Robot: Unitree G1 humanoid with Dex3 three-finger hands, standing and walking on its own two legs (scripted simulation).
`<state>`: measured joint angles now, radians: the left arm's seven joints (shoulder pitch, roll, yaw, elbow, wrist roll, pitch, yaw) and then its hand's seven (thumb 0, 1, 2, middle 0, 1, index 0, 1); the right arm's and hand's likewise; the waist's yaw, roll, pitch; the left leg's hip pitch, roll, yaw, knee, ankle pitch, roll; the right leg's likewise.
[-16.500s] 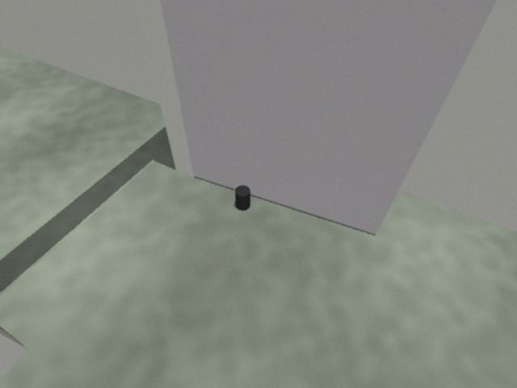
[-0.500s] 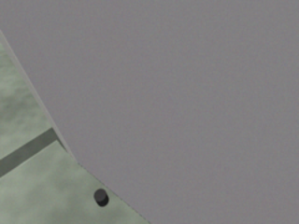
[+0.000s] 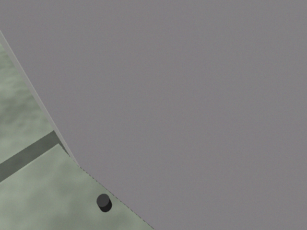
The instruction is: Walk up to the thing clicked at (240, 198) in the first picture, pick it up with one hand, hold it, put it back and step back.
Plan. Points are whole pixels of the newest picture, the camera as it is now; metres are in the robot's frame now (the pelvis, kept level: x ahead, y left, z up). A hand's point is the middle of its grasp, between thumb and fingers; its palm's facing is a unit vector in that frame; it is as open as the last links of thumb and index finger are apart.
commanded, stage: stand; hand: left
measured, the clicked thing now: (104, 203) +0.41 +0.29 -0.73
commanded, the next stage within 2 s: walk up in 0.68 s
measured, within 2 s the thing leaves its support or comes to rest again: neither
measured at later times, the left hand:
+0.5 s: hand out of the picture +0.08 +0.25 -0.16, palm faces -0.03 -0.94 -0.35, open 7.4 cm
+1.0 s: hand out of the picture +0.08 +0.28 -0.16, palm faces -0.01 -0.93 -0.38, open 7.4 cm
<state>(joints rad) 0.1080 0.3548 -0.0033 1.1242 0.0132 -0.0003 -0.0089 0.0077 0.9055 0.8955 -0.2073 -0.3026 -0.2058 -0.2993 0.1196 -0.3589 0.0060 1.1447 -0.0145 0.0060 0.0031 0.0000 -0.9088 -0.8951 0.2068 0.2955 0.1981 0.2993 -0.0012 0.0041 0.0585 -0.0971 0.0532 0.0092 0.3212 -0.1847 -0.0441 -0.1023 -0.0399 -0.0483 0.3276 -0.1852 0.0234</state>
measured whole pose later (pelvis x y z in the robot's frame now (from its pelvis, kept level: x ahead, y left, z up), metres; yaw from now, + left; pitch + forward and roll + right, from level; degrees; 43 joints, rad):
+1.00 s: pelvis -0.03 +0.02 -0.01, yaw +0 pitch -3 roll +0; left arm 0.07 0.37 0.04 1.04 0.02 0.03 0.00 0.01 0.90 0.90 -0.21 -0.30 -0.21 -0.30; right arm 0.10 -0.38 -0.05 1.04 -0.01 0.05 0.02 0.00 -0.91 -0.90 0.21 0.30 0.19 0.30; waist 0.00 0.00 0.12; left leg -0.21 0.02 0.01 0.49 -0.24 -0.01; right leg -0.22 -0.07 -0.04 0.49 -0.23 0.03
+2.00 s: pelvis -0.03 +0.02 +0.00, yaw -1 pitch -3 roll +0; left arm 0.08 0.35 0.01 1.13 0.01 0.00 -0.01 0.01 0.91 0.90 -0.21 -0.30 -0.21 -0.30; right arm 0.11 -0.36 -0.02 1.11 -0.01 0.01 0.00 0.00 -0.91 -0.90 0.21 0.30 0.15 0.27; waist 0.00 0.01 0.06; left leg -0.11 0.01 0.00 0.33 -0.18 -0.01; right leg -0.07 -0.01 0.00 0.31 -0.19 0.01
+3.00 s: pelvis -0.02 +0.01 +0.00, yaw -1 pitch -2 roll +0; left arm 0.12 0.35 -0.01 1.11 0.01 -0.01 0.00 0.01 0.91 0.90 -0.21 -0.30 -0.21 -0.30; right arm 0.12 -0.36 0.00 1.12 -0.01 0.00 0.00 0.00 -0.91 -0.90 0.21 0.30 0.19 0.29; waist 0.00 0.01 0.05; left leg -0.10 0.02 0.00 0.32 -0.18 -0.02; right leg -0.07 0.00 0.00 0.31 -0.20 0.00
